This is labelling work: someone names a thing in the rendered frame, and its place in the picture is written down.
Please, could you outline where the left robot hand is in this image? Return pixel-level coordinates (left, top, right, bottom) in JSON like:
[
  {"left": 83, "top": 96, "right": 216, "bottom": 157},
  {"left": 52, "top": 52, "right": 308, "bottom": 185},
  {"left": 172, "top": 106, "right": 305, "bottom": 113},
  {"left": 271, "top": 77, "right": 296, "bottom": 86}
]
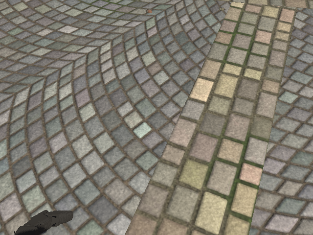
[{"left": 14, "top": 210, "right": 73, "bottom": 235}]

